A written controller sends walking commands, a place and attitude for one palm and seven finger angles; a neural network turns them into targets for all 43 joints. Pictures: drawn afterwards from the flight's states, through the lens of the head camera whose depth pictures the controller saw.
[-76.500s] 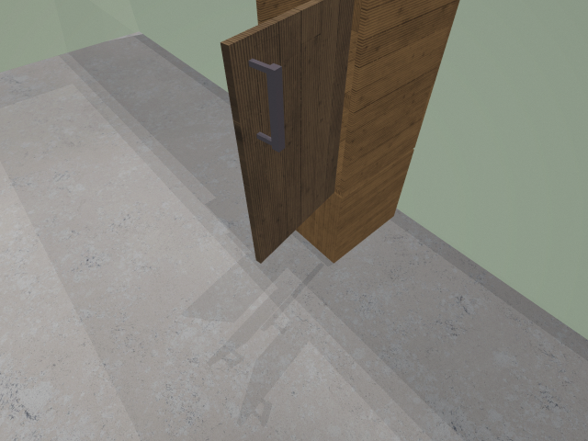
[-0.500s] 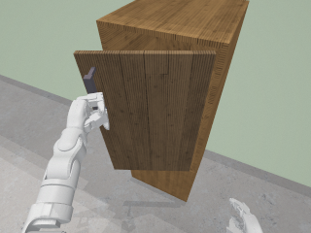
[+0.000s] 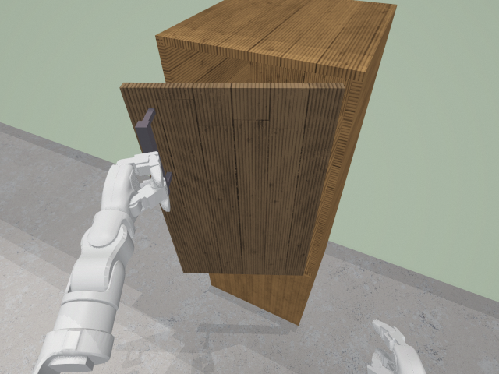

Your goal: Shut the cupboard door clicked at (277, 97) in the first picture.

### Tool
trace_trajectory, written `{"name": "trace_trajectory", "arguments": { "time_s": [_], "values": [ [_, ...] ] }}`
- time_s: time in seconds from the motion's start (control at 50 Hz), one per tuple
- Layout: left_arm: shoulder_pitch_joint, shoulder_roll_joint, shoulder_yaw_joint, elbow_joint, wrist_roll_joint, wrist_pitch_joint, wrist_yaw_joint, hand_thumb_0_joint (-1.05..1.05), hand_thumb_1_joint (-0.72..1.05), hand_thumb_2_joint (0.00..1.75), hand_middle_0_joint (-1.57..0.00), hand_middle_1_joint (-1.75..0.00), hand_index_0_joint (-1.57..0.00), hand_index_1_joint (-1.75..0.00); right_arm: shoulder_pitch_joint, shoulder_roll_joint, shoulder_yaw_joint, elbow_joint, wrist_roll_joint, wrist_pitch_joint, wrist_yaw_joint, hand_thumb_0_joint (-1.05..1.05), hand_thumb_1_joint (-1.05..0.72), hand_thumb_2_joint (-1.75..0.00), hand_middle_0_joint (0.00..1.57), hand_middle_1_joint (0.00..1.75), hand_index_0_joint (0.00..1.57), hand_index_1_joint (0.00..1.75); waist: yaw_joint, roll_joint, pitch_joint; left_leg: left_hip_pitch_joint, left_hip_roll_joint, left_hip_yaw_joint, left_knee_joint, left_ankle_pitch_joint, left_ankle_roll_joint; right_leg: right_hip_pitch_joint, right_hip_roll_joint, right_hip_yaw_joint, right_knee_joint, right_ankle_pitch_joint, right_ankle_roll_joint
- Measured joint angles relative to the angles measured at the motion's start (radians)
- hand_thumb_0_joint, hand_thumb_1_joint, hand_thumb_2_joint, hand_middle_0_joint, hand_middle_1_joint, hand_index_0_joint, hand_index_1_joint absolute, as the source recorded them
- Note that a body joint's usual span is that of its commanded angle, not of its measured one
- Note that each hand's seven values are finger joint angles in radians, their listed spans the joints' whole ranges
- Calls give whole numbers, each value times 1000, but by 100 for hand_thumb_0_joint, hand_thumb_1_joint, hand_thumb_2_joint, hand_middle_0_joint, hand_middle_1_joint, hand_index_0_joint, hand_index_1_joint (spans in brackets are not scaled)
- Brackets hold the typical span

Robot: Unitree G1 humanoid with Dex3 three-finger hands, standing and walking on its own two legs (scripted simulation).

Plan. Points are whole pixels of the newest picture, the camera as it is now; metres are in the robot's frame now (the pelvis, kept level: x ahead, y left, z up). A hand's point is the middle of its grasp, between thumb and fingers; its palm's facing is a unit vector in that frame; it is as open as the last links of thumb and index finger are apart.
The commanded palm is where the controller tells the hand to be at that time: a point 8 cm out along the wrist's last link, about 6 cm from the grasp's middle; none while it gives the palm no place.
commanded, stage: push the door shut along its arc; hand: left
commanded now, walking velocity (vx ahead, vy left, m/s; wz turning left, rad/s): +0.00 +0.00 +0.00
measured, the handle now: (157, 155) +0.44 +0.19 +0.14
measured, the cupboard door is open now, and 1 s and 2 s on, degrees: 24 5 0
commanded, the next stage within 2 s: pull the fist back off the door in 1.88 s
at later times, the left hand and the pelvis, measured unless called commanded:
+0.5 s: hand (170, 165) +0.41 +0.16 +0.14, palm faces -0.06 -1.00 -0.03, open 3.2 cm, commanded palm +0.41 +0.20 +0.14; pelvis -0.01 +0.01 +0.00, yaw +1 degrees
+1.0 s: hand (200, 141) +0.48 +0.12 +0.14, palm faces -0.21 -0.98 -0.02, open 3.1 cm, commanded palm +0.47 +0.17 +0.14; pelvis +0.00 +0.02 -0.01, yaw -1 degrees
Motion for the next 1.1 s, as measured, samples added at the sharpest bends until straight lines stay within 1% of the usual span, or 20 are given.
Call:
{"name": "trace_trajectory", "arguments": {
  "time_s": [0.12, 0.22, 0.42, 0.54, 0.7, 0.84, 0.94, 0.98, 1.04, 1.1],
  "values": [
    [-63, 7, -17, 71, 0, -9, -30, 2, 90, 90, -130, -150, -130, -150, -8, 1, 7, 1, 1, 0, -3, 2, -91, -90, 20, 30, 20, 30, -5, 1, 3, -12, -5, -8, 8, 4, 2, -9, -5, -9, 6, 1, 2],
    [-149, 28, -3, 181, -4, -24, -57, 2, 90, 90, -130, -150, -130, -150, -7, 4, 14, 9, 1, 7, -6, 2, -91, -90, 20, 30, 20, 30, -18, -6, 7, -28, -4, -6, 12, 7, 3, -25, -5, -8, 12, 4, 2],
    [-280, 72, 18, 372, -6, -107, -117, 2, 90, 90, -131, -150, -131, -150, 52, -14, 0, 33, 3, 2, -3, 2, -91, -90, 20, 30, 20, 30, -40, -8, 10, -73, -6, -5, 30, 5, 9, -69, -8, -8, 27, 4, 6],
    [-379, 97, 24, 508, -8, -156, -155, 2, 90, 90, -131, -150, -131, -150, 85, -26, -10, 58, 3, -8, 0, 2, -91, -90, 20, 30, 20, 30, -58, -9, 8, -111, -9, -6, 48, 0, 14, -104, -11, -11, 42, 0, 11],
    [-495, 92, 18, 665, 0, -222, -182, 2, 90, 90, -130, -150, -130, -150, 121, -33, -20, 78, -7, -29, 9, 2, -91, -90, 20, 29, 20, 30, -84, -9, -3, -152, -15, 1, 64, -7, 22, -149, -18, -5, 63, -8, 18],
    [-570, 99, 46, 769, 26, -268, -192, 2, 90, 90, -130, -150, -130, -150, 143, -30, -20, 78, -19, -35, 20, 1, -91, -90, 20, 29, 20, 30, -113, -10, -11, -183, -13, 15, 77, -17, 26, -187, -17, 9, 82, -16, 22],
    [-621, 124, 70, 838, 35, -285, -213, 2, 90, 90, -130, -150, -130, -150, 159, -28, -19, 80, -24, -32, 23, 1, -91, -90, 20, 30, 20, 30, -130, -9, -15, -208, -9, 19, 89, -25, 27, -211, -14, 13, 92, -20, 23],
    [-634, 133, 67, 847, 38, -291, -222, 2, 90, 90, -130, -150, -130, -150, 167, -30, -22, 80, -25, -32, 25, 1, -91, -90, 20, 30, 20, 30, -134, -7, -17, -218, -8, 20, 94, -28, 26, -221, -13, 14, 94, -22, 23],
    [-650, 134, 56, 853, 35, -299, -237, 2, 90, 90, -130, -150, -130, -150, 181, -33, -28, 85, -28, -30, 27, 1, -91, -90, 20, 30, 20, 30, -137, -3, -21, -230, -8, 19, 98, -31, 26, -232, -13, 13, 98, -25, 22],
    [-677, 131, 66, 881, 34, -295, -253, 2, 90, 90, -130, -150, -130, -150, 186, -38, -28, 92, -31, -23, 29, 1, -91, -90, 20, 30, 20, 30, -141, -2, -26, -240, -7, 19, 103, -35, 26, -242, -11, 13, 101, -28, 22]
  ]
}}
